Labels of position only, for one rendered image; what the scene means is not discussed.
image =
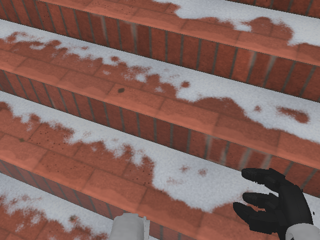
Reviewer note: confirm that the right robot hand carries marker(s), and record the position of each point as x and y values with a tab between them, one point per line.
288	209

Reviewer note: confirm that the robot right forearm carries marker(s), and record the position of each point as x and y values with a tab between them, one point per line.
302	231

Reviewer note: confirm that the robot left thigh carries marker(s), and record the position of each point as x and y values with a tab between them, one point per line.
130	226

